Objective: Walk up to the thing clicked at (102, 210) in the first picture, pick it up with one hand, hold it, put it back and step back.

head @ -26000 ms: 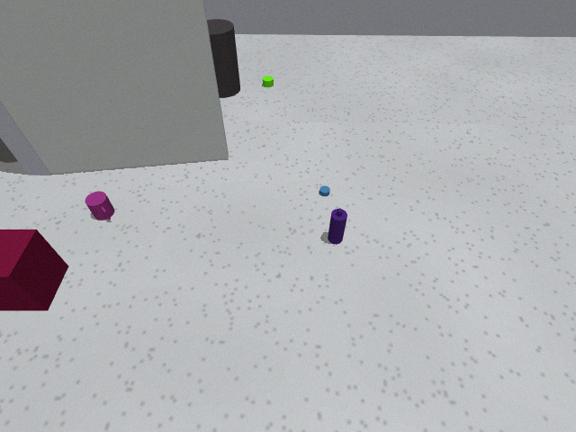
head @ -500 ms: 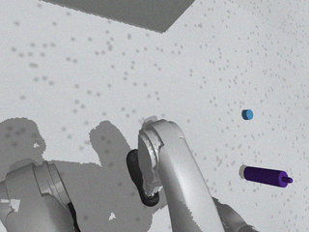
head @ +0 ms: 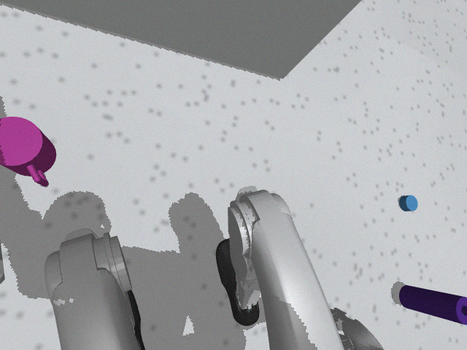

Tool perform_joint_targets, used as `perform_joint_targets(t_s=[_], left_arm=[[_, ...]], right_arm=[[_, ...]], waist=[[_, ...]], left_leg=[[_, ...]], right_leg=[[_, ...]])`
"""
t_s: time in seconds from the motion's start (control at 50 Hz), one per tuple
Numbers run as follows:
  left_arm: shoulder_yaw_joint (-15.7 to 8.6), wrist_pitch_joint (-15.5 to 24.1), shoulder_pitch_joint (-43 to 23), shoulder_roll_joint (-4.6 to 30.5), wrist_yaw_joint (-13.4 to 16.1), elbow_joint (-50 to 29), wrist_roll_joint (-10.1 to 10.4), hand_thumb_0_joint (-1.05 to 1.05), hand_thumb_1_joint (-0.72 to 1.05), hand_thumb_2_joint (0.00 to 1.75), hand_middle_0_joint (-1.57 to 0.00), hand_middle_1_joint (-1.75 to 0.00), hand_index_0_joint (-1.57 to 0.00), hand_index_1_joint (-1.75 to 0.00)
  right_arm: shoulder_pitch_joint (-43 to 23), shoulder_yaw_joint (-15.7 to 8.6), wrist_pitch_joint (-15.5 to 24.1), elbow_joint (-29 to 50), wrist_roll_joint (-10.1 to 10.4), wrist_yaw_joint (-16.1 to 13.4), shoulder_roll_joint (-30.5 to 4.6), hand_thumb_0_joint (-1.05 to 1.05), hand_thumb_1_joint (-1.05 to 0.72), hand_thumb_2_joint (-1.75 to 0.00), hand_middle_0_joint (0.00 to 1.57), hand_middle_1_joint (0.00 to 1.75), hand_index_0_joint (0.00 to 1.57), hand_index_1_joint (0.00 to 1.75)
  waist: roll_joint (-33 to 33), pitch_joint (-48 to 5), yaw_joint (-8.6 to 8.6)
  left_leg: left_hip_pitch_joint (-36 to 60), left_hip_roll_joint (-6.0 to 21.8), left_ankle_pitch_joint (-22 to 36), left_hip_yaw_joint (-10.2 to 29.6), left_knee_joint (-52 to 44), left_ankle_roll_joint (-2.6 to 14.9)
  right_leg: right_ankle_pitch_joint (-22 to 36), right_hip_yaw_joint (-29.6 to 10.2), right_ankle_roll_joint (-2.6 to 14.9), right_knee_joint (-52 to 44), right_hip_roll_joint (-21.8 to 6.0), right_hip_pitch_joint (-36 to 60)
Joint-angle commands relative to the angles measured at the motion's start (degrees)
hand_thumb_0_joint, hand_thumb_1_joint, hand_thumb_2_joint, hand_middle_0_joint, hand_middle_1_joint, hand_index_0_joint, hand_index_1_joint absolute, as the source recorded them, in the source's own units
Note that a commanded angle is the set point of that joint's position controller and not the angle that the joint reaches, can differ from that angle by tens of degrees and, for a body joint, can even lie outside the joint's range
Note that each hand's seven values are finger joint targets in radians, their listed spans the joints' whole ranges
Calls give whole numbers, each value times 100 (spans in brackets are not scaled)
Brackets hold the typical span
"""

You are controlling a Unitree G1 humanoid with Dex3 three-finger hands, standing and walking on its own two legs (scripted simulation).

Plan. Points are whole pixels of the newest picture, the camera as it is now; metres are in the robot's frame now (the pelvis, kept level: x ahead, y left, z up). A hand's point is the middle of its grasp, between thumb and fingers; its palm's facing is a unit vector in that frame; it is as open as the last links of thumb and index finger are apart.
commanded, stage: withdraw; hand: left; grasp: from above
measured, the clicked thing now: (27, 156) +0.48 +0.28 -0.28
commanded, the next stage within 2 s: home in 0.56 s
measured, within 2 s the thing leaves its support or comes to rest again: neither
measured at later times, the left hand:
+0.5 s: hand out of the picture +0.47 +0.29 -0.13, palm faces -0.48 -0.07 -0.87, open 13.9 cm
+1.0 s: hand out of the picture +0.45 +0.31 -0.04, palm faces -0.37 -0.32 -0.87, open 11.1 cm
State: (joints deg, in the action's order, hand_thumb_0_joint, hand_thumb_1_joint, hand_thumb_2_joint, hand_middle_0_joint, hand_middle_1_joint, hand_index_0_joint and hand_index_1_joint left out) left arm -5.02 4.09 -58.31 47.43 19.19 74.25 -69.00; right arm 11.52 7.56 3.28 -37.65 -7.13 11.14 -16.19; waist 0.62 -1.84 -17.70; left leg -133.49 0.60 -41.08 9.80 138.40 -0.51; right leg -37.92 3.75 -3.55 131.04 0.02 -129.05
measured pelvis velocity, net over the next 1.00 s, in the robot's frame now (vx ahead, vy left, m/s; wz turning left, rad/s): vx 0.00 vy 0.00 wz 0.06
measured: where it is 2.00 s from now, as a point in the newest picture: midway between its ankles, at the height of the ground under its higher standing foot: (188, 321)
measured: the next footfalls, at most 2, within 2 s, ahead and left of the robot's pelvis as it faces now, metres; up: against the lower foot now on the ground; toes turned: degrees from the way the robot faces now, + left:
none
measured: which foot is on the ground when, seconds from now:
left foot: down 0.00-1.00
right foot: down 0.00-1.00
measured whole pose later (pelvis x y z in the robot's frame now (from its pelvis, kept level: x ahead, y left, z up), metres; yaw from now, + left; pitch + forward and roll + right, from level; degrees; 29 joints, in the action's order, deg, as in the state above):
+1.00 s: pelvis +0.00 +0.00 +0.07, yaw +3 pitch +37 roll -8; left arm -4.9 1.2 -44.5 38.2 1.0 52.2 -50.4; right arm 14.4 2.2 -5.5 -34.9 -1.6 5.6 -15.2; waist -4.2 -8.0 -11.1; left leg -123.0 0.7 -39.2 6.2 125.0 0.4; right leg -37.2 1.8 -3.5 119.5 -1.3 -119.4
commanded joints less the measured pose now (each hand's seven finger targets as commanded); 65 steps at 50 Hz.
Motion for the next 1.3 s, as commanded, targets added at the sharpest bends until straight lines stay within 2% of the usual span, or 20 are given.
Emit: perform_joint_targets(t_s=[0.0, 0.08, 0.14, 0.2, 0.24, 0.36, 0.46, 0.52, 0.58, 0.62, 0.66, 0.68, 0.72, 0.78, 0.82, 0.88, 0.94, 1.04, 1.16, 1.28], left_arm=[[255, -243, -2181, 1001, -535, -907, 224, 0, -57, 104, -7, -105, -6, -106], [596, -152, -1838, 522, -1291, -598, 392, 0, -54, 103, -8, -104, -8, -105], [554, 66, -1846, 772, -1604, -754, 459, 0, -52, 102, -9, -103, -9, -104], [566, 333, -1949, 789, -1692, -777, 421, 0, -50, 100, -11, -101, -10, -102], [486, 525, -2143, 960, -1588, -833, 386, 0, -50, 99, -12, -100, -11, -101], [598, 900, -2525, 757, -788, -216, 37, 0, -54, 101, -9, -102, -9, -103], [265, 895, -3073, 1407, -75, 31, -321, 0, -56, 102, -7, -104, -8, -104], [-59, 741, -3385, 1828, 193, -275, -463, 0, -58, 103, -8, -104, -7, -104], [-149, 477, -3268, 1770, 229, -547, -421, 0, -58, 103, -8, -103, -7, -104], [-181, 272, -2995, 1764, 113, -560, -326, 0, -58, 103, -8, -103, -7, -103], [-35, 99, -2918, 1539, -76, -520, -200, 0, -50, 94, -16, -94, -15, -95], [63, 11, -2681, 1336, -215, -318, -104, 0, -42, 93, -23, -86, -20, -87], [55, -61, -2572, 1370, -470, -546, 117, 0, -26, 92, -22, -70, -20, -72], [43, -148, -1917, 1186, -942, -985, 490, 0, -2, 91, -22, -61, -20, -63], [-35, -177, -1358, 988, -1235, -1333, 859, 0, 14, 89, -21, -53, -20, -55], [-271, -215, -660, 930, -1568, -2663, 1478, 0, 38, 88, -20, -45, -19, -46], [-385, -352, -36, 621, -1767, -3796, 2229, 0, 57, 86, -20, -37, -19, -38], [-230, -645, 1159, -118, -1817, -4740, 3111, 0, 88, 89, -20, -30, -20, -30], [129, -1053, 2066, -914, -1707, -5494, 3985, 0, 90, 90, -20, -30, -20, -30], [77, -1394, 3245, -1376, -1481, -5938, 4859, 0, 90, 90, -20, -30, -20, -30]], right_arm=[[1292, -746, -321, -39, 154, -241, -1646, 0, -91, -91, 20, 30, 20, 30], [1281, -745, -548, 104, 228, -417, -1575, 0, -91, -90, 20, 30, 20, 30], [1238, -705, -626, 211, 260, -555, -1546, 0, -91, -90, 20, 30, 20, 30], [1157, -637, -696, 287, 244, -679, -1524, 0, -90, -90, 20, 30, 20, 30], [1095, -563, -728, 328, 236, -731, -1451, 0, -91, -90, 20, 30, 20, 30], [1073, -433, -666, 183, 102, -727, -1464, 0, -91, -90, 20, 30, 20, 30], [1025, -394, -520, 155, -50, -675, -1508, 0, -91, -90, 20, 30, 20, 30], [1106, -449, -428, 201, -82, -648, -1573, 0, -91, -90, 20, 30, 20, 30], [1213, -515, -375, 276, -33, -617, -1543, 0, -91, -90, 20, 30, 20, 30], [1257, -583, -396, 205, 41, -604, -1547, 0, -91, -90, 20, 30, 20, 30], [1320, -603, -450, 125, 96, -603, -1507, 0, -89, -89, 20, 30, 20, 30], [1349, -626, -467, 100, 107, -608, -1453, 0, -89, -89, 20, 30, 20, 30], [1424, -687, -520, 60, 161, -623, -1457, 0, -89, -89, 20, 30, 20, 30], [1482, -778, -607, 176, 233, -610, -1403, 0, -89, -90, 20, 30, 20, 30], [1537, -911, -658, 296, 315, -617, -1432, 0, -89, -90, 20, 30, 20, 30], [1426, -1088, -743, 523, 462, -633, -1453, 0, -90, -90, 20, 30, 20, 30], [1081, -1141, -827, 679, 599, -696, -1328, 0, -90, -90, 20, 30, 20, 30], [767, -1223, -768, 762, 722, -849, -1089, 0, -90, -90, 20, 30, 20, 30], [361, -1227, -470, 798, 814, -1080, -921, 0, -90, -90, 20, 30, 20, 30], [-78, -1119, -58, 900, 912, -1319, -757, 0, -90, -90, 20, 30, 20, 30]], waist=[[-2351, -3878, -131], [-1400, -3418, -136], [-1062, -3448, -15], [-1080, -3297, -2], [-1313, -3389, 93], [-1758, -3357, -127], [-2284, -3681, -121], [-2616, -4324, -43], [-2892, -4856, -17], [-2864, -4936, 94], [-2709, -4785, 20], [-2410, -4606, -35], [-2225, -4553, 49], [-1990, -4667, 291], [-1771, -4741, 442], [-1874, -5063, 765], [-1714, -4956, 853], [-1417, -4620, 1009], [-1218, -3945, 978], [-899, -3459, 1093]], left_leg=[[3310, -56, 1270, -559, -2035, 120], [2918, -97, 1137, -601, -2128, 203], [2731, -132, 1199, -700, -2112, 247], [2844, -125, 1197, -685, -2137, 205], [2878, -124, 1113, -707, -2201, 184], [3129, -109, 853, -578, -2207, 157], [3254, -140, 707, -661, -2027, 125], [3520, -134, 901, -715, -1954, 118], [3794, -128, 1155, -773, -2013, 111], [3819, -123, 1211, -781, -2083, 119], [3614, -132, 1256, -791, -2106, 144], [3537, -130, 1223, -765, -2089, 164], [3333, -143, 1123, -775, -2131, 194], [3430, -151, 1389, -861, -2289, 204], [3541, -162, 1555, -866, -2411, 195], [4144, -149, 1728, -724, -2804, 143], [4461, -121, 1604, -514, -3228, 161], [5009, -15, 1236, -444, -3994, 183], [5787, 64, 816, -444, -4901, 150], [6434, 20, 689, -455, -5661, 142]], right_leg=[[1273, 553, 643, -1548, 201, 1983], [1077, 459, 637, -1914, 168, 2306], [1094, 357, 599, -2085, 121, 2645], [993, 353, 634, -2112, 101, 2511], [905, 326, 630, -2027, 100, 2453], [865, 456, 593, -1710, 114, 1915], [740, 453, 605, -1485, 140, 1838], [929, 469, 603, -1368, 121, 1913], [1187, 445, 608, -1354, 99, 2117], [1228, 432, 615, -1393, 100, 2135], [1290, 423, 608, -1450, 105, 2176], [1253, 436, 598, -1490, 127, 2182], [1145, 403, 594, -1604, 123, 2272], [1283, 347, 586, -1855, 126, 2827], [1356, 306, 608, -2019, 90, 2986], [1408, 282, 652, -2261, 30, 3187], [1382, 236, 604, -2532, 35, 3308], [1161, 160, 544, -3169, 34, 3831], [883, 78, 499, -4104, 11, 4406], [805, -69, 476, -4994, -6, 5345]])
